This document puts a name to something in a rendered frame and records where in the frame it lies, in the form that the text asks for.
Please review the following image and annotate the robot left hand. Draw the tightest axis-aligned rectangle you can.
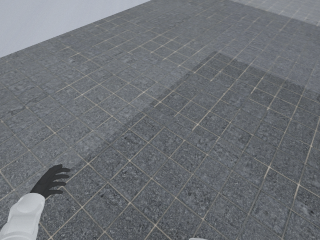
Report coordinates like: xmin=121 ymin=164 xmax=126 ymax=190
xmin=30 ymin=164 xmax=70 ymax=198

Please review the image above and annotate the left robot forearm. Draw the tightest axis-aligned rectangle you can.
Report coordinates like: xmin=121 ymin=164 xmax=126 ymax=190
xmin=0 ymin=193 xmax=45 ymax=240

